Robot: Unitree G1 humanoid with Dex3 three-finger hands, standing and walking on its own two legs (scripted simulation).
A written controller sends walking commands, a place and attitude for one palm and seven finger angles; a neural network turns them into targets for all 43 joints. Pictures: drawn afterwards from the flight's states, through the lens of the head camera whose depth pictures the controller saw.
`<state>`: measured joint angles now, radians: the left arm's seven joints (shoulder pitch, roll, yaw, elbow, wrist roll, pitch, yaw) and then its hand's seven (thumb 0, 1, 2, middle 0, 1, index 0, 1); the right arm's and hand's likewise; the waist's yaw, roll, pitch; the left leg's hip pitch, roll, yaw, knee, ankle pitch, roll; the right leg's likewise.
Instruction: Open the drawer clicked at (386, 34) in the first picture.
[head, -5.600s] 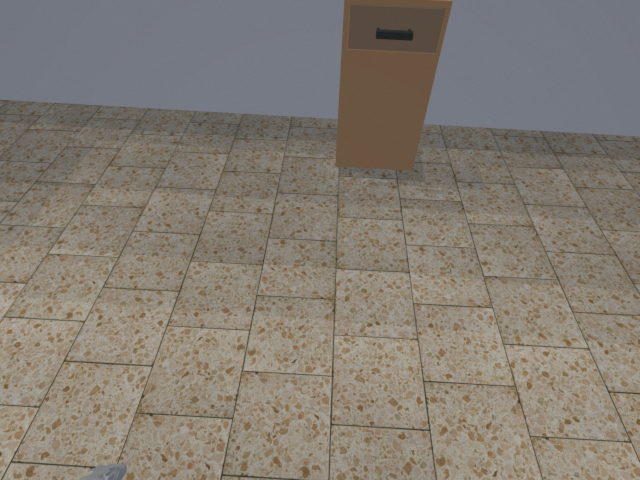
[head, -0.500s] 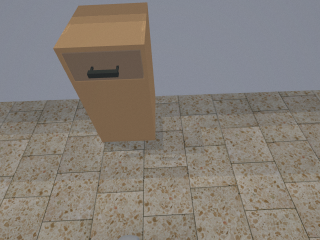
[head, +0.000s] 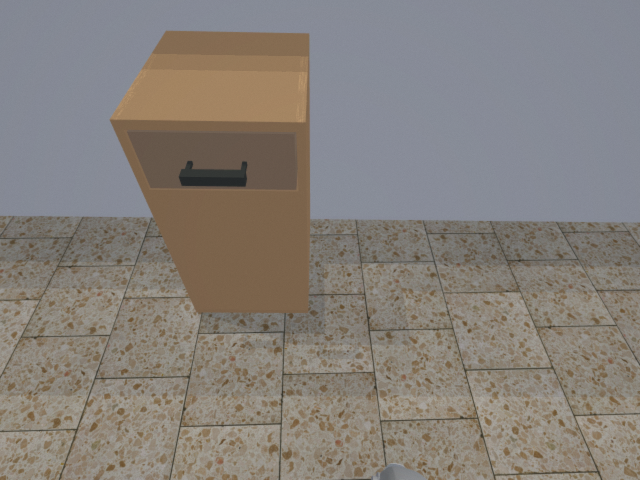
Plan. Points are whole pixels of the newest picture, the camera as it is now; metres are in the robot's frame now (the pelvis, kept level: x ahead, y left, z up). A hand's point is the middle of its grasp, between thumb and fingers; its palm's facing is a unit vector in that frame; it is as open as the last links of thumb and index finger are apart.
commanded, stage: take the last steps up to it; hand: left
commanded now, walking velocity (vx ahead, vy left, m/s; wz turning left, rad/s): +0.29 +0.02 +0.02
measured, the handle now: (215, 171) +0.73 +0.27 -0.09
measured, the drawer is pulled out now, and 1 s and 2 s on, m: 0.00 0.00 0.00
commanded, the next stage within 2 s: come to a stop and stand still in 0.42 s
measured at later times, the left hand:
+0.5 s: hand out of the picture +0.11 +0.19 -0.19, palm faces +0.13 -0.98 -0.14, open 7.3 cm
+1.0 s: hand (206, 392) +0.27 +0.20 -0.16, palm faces +0.02 -0.97 -0.25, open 7.4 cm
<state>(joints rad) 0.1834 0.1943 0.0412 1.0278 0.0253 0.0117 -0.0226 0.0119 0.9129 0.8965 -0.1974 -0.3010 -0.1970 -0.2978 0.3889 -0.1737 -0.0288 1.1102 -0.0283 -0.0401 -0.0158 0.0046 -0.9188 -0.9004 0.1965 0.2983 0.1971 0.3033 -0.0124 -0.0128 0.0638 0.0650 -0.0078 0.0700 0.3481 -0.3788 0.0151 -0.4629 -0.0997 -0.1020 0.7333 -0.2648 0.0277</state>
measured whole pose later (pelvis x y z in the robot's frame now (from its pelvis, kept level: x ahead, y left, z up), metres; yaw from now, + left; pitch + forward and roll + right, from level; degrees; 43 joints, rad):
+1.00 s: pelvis +0.20 +0.00 +0.00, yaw -1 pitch +0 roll +0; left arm 0.15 0.20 0.06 1.00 0.02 0.05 0.03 0.01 0.91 0.90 -0.20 -0.30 -0.20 -0.30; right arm 0.22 -0.15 -0.05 1.06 -0.03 0.02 -0.03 0.01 -0.91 -0.90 0.20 0.30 0.20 0.30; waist -0.02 0.00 0.08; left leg -0.25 0.10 0.16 0.50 -0.23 -0.01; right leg -0.31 -0.05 -0.05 0.70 -0.35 0.03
